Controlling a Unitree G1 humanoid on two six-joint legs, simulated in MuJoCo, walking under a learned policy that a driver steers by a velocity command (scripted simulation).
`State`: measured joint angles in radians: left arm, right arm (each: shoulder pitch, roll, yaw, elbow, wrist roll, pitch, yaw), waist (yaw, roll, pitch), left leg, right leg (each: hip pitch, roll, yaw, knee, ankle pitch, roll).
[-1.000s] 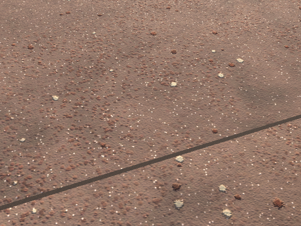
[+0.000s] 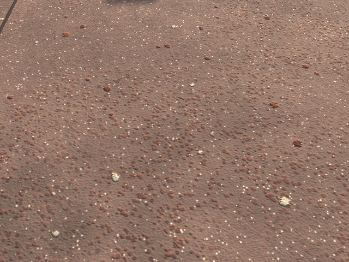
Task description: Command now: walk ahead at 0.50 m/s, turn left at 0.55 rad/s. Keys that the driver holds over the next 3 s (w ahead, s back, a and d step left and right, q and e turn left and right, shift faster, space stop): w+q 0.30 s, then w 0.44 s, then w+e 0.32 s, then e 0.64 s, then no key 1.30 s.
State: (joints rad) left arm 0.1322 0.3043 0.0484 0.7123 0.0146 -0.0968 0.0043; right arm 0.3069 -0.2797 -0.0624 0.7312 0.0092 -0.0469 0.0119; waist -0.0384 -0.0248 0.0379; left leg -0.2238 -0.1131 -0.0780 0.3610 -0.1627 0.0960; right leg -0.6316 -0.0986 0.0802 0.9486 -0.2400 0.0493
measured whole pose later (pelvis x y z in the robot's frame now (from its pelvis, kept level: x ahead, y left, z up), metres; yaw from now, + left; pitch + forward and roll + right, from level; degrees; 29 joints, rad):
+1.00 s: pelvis +0.51 +0.09 +0.00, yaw +12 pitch +0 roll +1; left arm 0.20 0.31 0.07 0.83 -0.03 -0.04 0.00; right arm 0.32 -0.26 -0.06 0.79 -0.02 -0.09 0.01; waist -0.04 -0.05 0.02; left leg -0.10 -0.05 0.13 0.27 -0.19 0.06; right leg -0.67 -0.10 0.09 1.01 -0.13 0.01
